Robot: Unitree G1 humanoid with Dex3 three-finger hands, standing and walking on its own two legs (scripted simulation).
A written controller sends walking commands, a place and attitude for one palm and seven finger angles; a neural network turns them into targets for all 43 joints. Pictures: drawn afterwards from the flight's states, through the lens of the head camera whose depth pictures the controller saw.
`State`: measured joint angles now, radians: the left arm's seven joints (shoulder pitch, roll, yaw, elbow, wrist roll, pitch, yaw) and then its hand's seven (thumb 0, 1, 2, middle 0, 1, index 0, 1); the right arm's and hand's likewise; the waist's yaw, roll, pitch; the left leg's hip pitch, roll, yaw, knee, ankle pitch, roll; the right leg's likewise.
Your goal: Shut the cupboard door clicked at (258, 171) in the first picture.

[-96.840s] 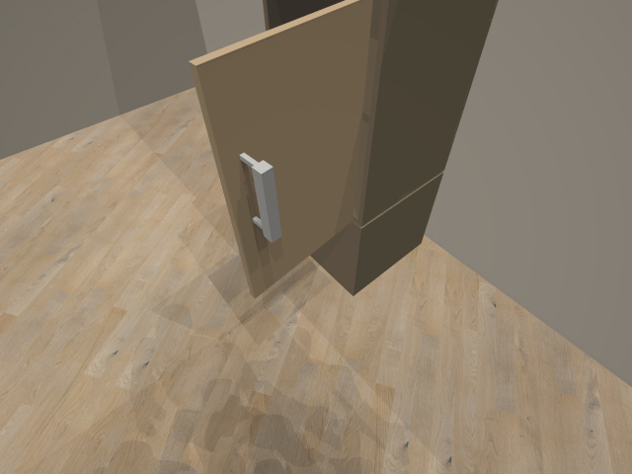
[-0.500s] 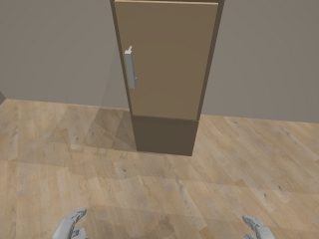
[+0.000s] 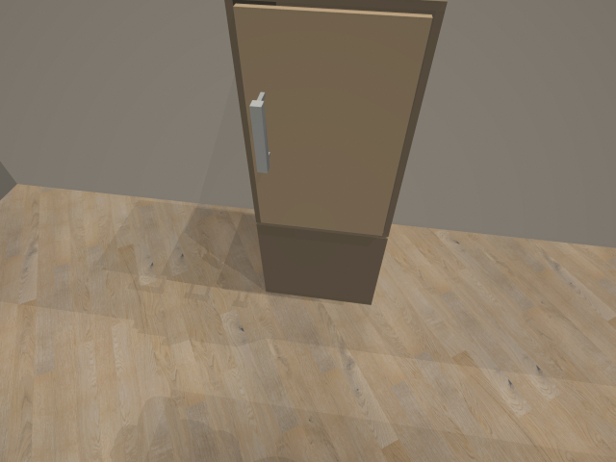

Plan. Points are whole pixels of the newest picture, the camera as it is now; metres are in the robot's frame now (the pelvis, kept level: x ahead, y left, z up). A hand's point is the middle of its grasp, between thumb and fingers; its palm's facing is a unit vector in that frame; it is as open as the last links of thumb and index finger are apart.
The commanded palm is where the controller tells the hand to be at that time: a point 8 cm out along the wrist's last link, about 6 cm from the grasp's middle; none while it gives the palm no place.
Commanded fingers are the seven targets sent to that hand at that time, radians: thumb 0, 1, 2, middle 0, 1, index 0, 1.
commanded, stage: let the arm hang, fingers relaxed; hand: left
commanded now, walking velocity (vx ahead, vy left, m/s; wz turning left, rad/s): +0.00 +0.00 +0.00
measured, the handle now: (262, 133) +0.79 +0.16 -0.01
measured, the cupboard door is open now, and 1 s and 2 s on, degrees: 0 0 0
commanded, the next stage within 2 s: look to check the result in 0.38 s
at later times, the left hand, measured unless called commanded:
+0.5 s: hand out of the picture -0.02 +0.16 -0.18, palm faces +0.05 -0.98 -0.17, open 7.3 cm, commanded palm none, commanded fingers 0.00 0.90 0.90 -0.20 -0.30 -0.20 -0.30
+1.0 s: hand out of the picture +0.00 +0.16 -0.18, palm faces +0.04 -0.98 -0.17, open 7.3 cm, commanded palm none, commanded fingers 0.00 0.90 0.90 -0.20 -0.30 -0.20 -0.30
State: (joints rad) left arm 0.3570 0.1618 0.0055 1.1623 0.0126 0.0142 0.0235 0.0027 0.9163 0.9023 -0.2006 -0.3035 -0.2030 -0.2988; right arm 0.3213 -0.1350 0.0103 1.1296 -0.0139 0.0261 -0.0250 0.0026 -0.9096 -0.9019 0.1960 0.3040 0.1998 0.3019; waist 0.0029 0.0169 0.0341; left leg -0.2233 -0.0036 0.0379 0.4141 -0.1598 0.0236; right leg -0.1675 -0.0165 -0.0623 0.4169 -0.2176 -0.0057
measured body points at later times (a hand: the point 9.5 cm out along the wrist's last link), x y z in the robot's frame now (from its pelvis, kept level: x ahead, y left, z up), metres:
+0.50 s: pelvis +0.00 +0.00 +0.00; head +0.01 +0.00 +0.45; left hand -0.02 +0.21 -0.16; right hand -0.01 -0.21 -0.16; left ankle +0.04 +0.10 -0.74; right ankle +0.01 -0.12 -0.74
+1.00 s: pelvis +0.01 +0.00 +0.00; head +0.02 +0.00 +0.45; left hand -0.01 +0.21 -0.16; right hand +0.01 -0.22 -0.16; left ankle +0.04 +0.10 -0.74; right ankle +0.01 -0.12 -0.74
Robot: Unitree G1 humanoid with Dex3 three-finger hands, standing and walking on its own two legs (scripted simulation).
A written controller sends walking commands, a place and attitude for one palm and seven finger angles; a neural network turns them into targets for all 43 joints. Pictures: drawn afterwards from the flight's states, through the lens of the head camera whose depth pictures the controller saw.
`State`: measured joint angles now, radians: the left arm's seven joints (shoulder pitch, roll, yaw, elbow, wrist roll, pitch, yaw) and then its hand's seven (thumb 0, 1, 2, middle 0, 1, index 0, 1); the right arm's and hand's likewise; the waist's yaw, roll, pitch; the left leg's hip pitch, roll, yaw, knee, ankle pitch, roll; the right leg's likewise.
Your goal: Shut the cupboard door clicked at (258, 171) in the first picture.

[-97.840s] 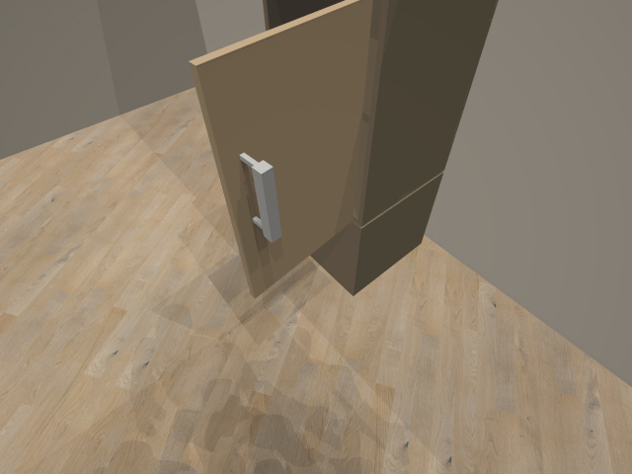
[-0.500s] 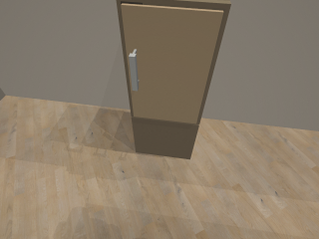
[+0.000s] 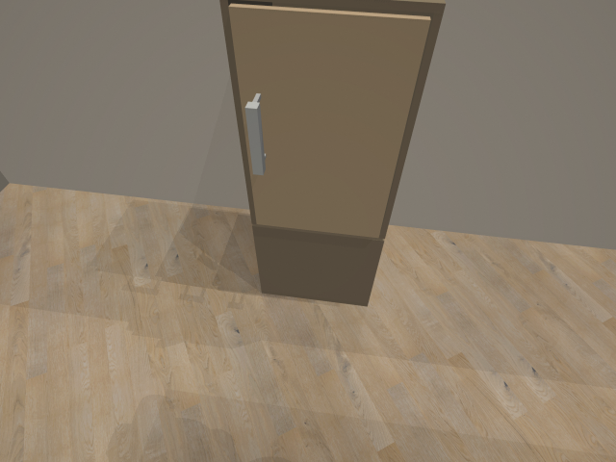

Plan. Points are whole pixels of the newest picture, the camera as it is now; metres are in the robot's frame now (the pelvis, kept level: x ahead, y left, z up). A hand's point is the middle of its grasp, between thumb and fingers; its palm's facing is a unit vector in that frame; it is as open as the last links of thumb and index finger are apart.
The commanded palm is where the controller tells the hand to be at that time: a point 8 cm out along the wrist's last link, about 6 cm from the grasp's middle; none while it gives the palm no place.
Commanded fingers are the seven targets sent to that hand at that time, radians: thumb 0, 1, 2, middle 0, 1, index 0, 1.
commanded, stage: stand and wait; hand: left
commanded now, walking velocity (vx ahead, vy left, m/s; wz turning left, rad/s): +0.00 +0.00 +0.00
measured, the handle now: (258, 135) +0.78 +0.16 -0.01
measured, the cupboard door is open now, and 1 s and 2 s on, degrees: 0 0 0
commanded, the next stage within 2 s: none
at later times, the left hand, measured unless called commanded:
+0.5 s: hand out of the picture +0.00 +0.16 -0.18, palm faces +0.05 -0.98 -0.18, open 7.3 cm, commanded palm none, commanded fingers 0.00 0.90 0.90 -0.20 -0.30 -0.20 -0.30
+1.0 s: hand out of the picture +0.01 +0.16 -0.17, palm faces +0.04 -0.98 -0.20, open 7.3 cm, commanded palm none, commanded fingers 0.00 0.90 0.90 -0.20 -0.30 -0.20 -0.30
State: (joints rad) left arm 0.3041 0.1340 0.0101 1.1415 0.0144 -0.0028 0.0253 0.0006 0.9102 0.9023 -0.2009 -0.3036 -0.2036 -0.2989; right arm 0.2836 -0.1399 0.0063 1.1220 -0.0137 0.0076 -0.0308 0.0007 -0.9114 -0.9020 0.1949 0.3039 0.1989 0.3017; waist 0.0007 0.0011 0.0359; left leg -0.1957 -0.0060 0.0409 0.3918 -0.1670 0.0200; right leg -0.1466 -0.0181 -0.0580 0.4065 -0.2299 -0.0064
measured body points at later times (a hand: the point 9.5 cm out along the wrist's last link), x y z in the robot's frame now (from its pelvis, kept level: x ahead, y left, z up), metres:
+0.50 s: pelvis +0.01 -0.01 +0.00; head +0.02 -0.01 +0.45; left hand +0.00 +0.21 -0.16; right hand +0.01 -0.23 -0.16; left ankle +0.03 +0.11 -0.74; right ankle +0.00 -0.11 -0.74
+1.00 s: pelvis +0.02 -0.02 +0.00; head +0.02 -0.02 +0.45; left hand +0.00 +0.21 -0.16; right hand +0.03 -0.24 -0.16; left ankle +0.03 +0.11 -0.74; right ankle +0.00 -0.11 -0.74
